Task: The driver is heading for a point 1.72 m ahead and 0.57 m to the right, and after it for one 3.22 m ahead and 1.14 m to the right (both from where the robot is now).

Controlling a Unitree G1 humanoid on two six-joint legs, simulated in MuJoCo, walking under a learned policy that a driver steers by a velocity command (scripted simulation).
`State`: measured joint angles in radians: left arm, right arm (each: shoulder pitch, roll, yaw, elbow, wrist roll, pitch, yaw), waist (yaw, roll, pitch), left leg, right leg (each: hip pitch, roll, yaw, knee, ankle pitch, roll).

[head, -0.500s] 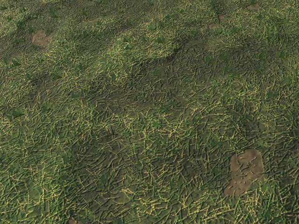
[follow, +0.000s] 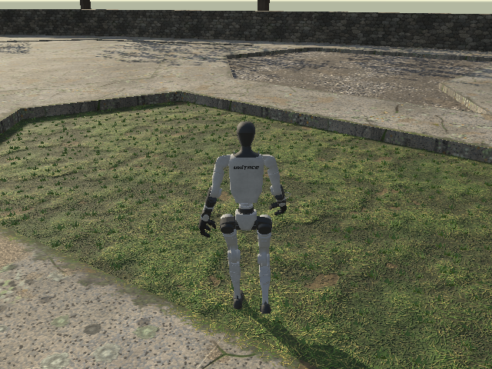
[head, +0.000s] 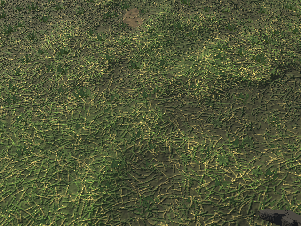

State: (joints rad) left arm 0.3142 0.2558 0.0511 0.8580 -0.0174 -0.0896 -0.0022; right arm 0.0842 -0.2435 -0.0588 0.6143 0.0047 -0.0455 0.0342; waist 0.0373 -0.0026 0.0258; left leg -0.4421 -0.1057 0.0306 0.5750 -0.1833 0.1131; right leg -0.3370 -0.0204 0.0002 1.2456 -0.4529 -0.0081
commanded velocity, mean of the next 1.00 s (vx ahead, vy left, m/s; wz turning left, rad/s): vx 0.09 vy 0.00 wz -0.39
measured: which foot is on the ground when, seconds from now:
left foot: down 0.00-0.42, up 0.44-0.86, down 0.88-1.00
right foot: up 0.00-0.38, down 0.40-0.88, up 0.90-1.00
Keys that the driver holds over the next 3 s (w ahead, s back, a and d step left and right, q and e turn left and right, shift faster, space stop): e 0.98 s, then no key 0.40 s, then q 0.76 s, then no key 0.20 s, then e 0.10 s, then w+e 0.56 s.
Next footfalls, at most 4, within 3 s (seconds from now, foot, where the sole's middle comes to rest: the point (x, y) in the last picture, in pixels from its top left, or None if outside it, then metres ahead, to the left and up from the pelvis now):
0.40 right None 0.24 -0.16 -0.76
0.88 left None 0.28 0.07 -0.76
1.28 right None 0.12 -0.14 -0.76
2.44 right None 0.21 -0.15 -0.76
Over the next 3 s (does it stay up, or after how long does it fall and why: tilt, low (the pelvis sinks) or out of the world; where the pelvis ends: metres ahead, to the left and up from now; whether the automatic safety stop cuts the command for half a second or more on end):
stays up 0.33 -0.06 0.01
